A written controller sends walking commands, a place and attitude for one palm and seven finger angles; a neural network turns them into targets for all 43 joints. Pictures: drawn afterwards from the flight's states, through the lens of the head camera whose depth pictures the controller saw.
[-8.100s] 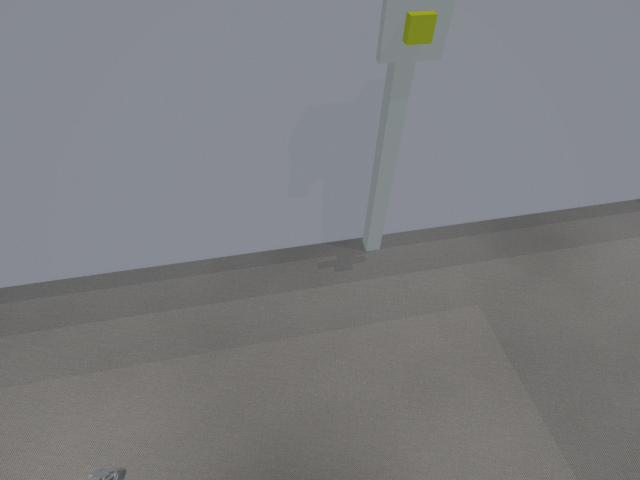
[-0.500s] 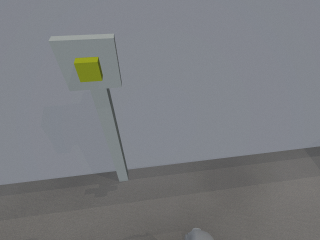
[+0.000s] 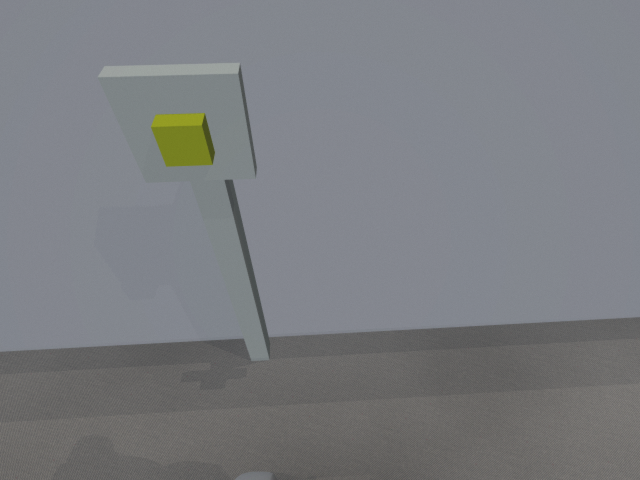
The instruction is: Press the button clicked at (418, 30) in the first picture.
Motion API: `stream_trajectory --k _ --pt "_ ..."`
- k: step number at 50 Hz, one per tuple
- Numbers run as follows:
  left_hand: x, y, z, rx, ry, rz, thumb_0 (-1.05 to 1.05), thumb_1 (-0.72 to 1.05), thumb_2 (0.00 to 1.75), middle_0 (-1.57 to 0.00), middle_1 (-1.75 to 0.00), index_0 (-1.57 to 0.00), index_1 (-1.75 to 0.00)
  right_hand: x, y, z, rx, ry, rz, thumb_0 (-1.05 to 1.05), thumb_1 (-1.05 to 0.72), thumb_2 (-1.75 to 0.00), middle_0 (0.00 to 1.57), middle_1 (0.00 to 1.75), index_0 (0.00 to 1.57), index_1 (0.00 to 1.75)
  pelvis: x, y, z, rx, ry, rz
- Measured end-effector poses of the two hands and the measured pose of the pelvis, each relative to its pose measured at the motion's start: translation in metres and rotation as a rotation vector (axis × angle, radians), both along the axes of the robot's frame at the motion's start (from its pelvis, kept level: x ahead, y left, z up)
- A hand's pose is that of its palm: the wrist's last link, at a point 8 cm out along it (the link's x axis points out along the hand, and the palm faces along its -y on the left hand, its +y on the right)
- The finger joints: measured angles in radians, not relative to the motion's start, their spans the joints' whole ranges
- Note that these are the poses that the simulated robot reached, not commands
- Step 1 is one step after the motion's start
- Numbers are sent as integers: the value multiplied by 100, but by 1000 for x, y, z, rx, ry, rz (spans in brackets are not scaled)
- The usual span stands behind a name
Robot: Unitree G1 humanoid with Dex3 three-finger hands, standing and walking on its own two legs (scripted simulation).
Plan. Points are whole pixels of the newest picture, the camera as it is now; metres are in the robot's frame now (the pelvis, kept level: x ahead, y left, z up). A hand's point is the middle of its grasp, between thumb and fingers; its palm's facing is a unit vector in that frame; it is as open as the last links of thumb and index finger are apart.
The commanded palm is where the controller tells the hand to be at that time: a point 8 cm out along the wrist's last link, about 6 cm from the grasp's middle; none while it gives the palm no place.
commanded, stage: come to a stop and stand still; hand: left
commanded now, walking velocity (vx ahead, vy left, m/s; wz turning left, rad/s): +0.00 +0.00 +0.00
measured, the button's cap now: (185, 139) +0.52 +0.24 +0.14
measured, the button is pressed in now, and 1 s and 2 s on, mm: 0 0 0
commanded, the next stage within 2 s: look again from close up in 0.54 s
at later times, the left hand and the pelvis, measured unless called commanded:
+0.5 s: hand out of the picture -0.03 +0.25 -0.16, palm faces +0.05 -0.98 -0.21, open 7.4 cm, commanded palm none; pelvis -0.02 +0.07 +0.00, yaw +0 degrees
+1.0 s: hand out of the picture +0.00 +0.23 -0.17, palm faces +0.02 -0.98 -0.19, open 7.3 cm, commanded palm none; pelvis +0.00 +0.06 +0.01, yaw +1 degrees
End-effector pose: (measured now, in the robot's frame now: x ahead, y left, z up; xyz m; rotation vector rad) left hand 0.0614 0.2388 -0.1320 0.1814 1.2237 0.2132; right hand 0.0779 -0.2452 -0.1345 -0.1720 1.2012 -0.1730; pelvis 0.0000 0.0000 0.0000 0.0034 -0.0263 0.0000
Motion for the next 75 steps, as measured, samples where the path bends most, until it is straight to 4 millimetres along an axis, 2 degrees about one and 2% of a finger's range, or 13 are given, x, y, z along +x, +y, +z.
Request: stream_trajectory --k 4,9,13,17,22,31,38,50,63,65,69,72,75 --pt "-22 28 -10 8 12 12 0 91 90 -20 -30 -21 -29 20 16 9 -35 -134 34 0 -91 -90 20 30 19 30 -4 24 -9 -17 -9 14" --pt "-49 55 -7 3 36 29 1 91 90 -20 -30 -20 -29 19 48 17 -23 -167 77 0 -91 -90 20 30 19 30 -9 45 -5 -10 -25 7" --pt "-70 66 -5 8 62 33 1 91 90 -19 -30 -20 -29 10 71 11 17 -151 89 0 -91 -90 20 30 19 30 -13 54 -5 9 -20 6" --pt "-88 66 0 0 88 41 1 91 90 -19 -30 -20 -29 -6 88 1 53 -102 89 0 -91 -90 20 30 20 30 -17 64 -2 -3 -23 10" --pt "-100 62 1 -31 126 25 1 91 90 -19 -30 -20 -29 -32 88 2 38 -48 53 -1 -93 -90 21 30 20 30 -19 71 3 -6 -11 4" --pt "-92 52 -4 -73 136 2 1 91 90 -20 -30 -20 -29 -84 82 2 10 110 14 0 -92 -90 20 30 20 30 -17 74 6 -4 -1 8" --pt "-76 46 -6 -81 127 -16 1 91 90 -20 -30 -20 -29 -101 86 2 21 168 -9 0 -91 -90 20 30 19 30 -12 71 8 -4 1 9" --pt "-63 39 -4 -71 129 -12 1 92 90 -19 -30 -20 -29 -83 91 -1 56 158 0 0 -91 -90 20 30 20 30 -1 61 10 -3 3 9" --pt "-65 21 -6 -86 160 -5 1 91 90 -19 -30 -20 -29 -61 75 1 35 142 9 0 -91 -90 20 30 19 30 10 51 10 -7 5 6" --pt "-44 34 11 -44 45 82 4 95 90 -20 -31 -21 -30 -50 68 7 14 50 9 1 -92 -90 20 30 20 30 11 49 8 -2 3 8" --pt "34 49 83 70 -479 108 5 97 90 -23 -34 -24 -33 -5 53 19 -16 -242 32 1 -92 -90 21 30 20 30 12 45 1 10 20 42" --pt "90 42 134 67 -861 64 4 95 90 -28 -40 -28 -39 37 42 27 -29 -419 84 1 -91 -90 20 30 20 30 9 42 -8 4 64 56" --pt "118 21 157 -33 -1177 -6 3 94 90 -33 -46 -34 -45 80 32 38 -43 -565 132 1 -91 -90 20 30 20 30 7 34 -24 6 133 41"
